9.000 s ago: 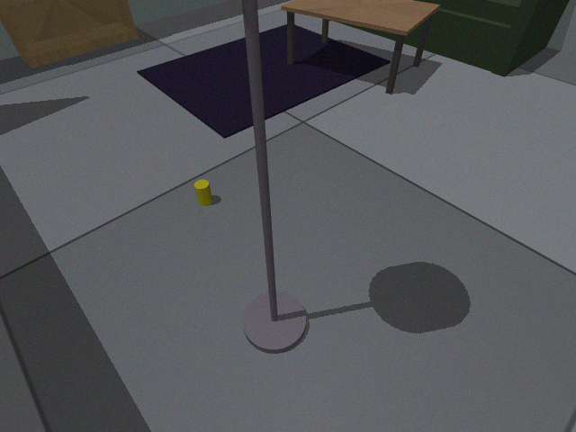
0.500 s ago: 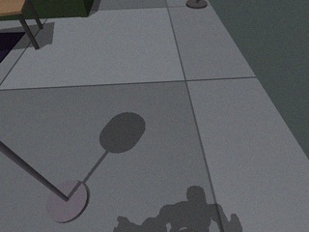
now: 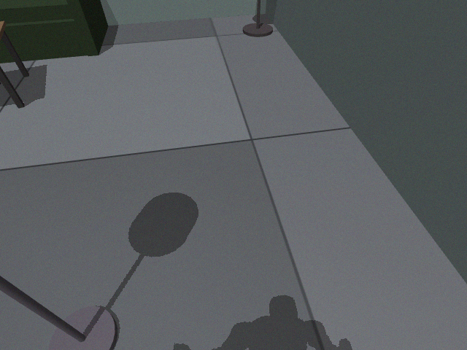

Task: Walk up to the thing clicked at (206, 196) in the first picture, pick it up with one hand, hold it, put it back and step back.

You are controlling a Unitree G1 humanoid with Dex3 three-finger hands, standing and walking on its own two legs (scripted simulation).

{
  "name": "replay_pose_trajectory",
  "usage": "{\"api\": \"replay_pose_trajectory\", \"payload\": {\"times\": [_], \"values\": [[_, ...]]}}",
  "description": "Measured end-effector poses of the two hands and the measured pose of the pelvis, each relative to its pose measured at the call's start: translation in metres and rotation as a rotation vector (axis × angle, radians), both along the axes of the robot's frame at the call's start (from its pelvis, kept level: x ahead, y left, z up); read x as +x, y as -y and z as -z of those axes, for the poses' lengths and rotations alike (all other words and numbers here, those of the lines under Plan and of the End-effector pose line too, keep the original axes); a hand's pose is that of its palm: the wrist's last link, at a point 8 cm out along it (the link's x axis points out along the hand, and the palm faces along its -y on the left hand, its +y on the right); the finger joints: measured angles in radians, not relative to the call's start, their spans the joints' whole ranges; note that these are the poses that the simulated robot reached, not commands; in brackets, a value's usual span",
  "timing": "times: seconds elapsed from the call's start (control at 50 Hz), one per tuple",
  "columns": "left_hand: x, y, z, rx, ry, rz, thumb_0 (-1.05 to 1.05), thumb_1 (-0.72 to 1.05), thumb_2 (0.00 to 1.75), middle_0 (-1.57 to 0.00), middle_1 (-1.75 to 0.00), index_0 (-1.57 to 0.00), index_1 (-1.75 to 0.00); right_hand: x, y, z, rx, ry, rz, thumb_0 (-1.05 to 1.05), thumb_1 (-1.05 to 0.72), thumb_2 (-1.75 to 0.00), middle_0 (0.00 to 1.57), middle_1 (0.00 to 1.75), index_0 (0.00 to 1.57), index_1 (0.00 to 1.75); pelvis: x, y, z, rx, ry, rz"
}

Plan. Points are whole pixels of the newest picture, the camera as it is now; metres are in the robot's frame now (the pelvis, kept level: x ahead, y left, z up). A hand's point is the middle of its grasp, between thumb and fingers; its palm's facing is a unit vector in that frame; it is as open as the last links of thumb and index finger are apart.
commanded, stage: walk up
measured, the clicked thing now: out of the picture +0.45 +1.37 -0.70
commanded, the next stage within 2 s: stand in 0.52 s
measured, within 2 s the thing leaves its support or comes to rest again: neither
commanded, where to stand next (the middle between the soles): +0.08 +0.02 m, yaw -1 degrees
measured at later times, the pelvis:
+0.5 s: pelvis +0.02 +0.01 +0.02, yaw -3 degrees
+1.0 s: pelvis +0.01 +0.01 +0.02, yaw +0 degrees
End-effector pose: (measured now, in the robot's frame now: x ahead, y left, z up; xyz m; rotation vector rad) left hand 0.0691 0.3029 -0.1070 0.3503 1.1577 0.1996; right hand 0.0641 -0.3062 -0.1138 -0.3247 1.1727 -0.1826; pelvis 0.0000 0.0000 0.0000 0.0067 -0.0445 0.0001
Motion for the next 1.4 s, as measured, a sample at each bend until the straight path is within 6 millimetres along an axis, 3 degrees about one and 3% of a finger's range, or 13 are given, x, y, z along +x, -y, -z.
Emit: {"api": "replay_pose_trajectory", "payload": {"times": [0.28, 0.66, 0.84, 1.02, 1.22, 1.4], "values": [[0.044, 0.002, -0.011, -0.010, 0.008, 0.032, 0.01, 0.91, 0.90, -0.21, -0.30, -0.20, -0.30, 0.013, -0.012, -0.007, 0.022, -0.004, 0.055, 0.01, -0.90, -0.90, 0.21, 0.30, 0.21, 0.30, 0.010, -0.007, -0.013, 0.006, -0.002, 0.034], [0.056, 0.006, -0.013, -0.026, -0.040, 0.033, 0.01, 0.91, 0.90, -0.21, -0.30, -0.20, -0.30, 0.012, -0.010, -0.012, 0.011, -0.072, 0.090, 0.01, -0.90, -0.90, 0.21, 0.30, 0.21, 0.30, 0.019, -0.009, -0.022, -0.001, -0.016, 0.023], [0.047, 0.003, -0.013, -0.031, -0.038, 0.003, 0.01, 0.91, 0.90, -0.20, -0.30, -0.20, -0.30, 0.024, -0.015, -0.017, 0.010, -0.050, 0.062, 0.01, -0.90, -0.90, 0.21, 0.30, 0.21, 0.30, 0.018, -0.009, -0.024, -0.005, -0.012, 0.005], [0.025, -0.001, -0.012, -0.031, -0.056, -0.027, 0.01, 0.91, 0.90, -0.20, -0.30, -0.20, -0.30, 0.033, -0.019, -0.018, 0.016, -0.026, 0.033, 0.01, -0.90, -0.90, 0.21, 0.30, 0.21, 0.30, 0.014, -0.010, -0.024, -0.006, -0.009, -0.006], [0.002, -0.005, -0.011, -0.029, -0.090, -0.056, 0.01, 0.91, 0.90, -0.20, -0.30, -0.20, -0.30, 0.027, -0.023, -0.016, 0.018, -0.047, 0.018, 0.01, -0.90, -0.90, 0.21, 0.30, 0.21, 0.30, 0.012, -0.011, -0.025, -0.007, -0.009, -0.018], [-0.005, -0.006, -0.010, -0.030, -0.104, -0.061, 0.01, 0.91, 0.90, -0.20, -0.30, -0.20, -0.30, 0.021, -0.024, -0.015, 0.020, -0.068, 0.017, 0.01, -0.90, -0.90, 0.21, 0.30, 0.21, 0.30, 0.011, -0.012, -0.024, -0.007, -0.009, -0.025]]}}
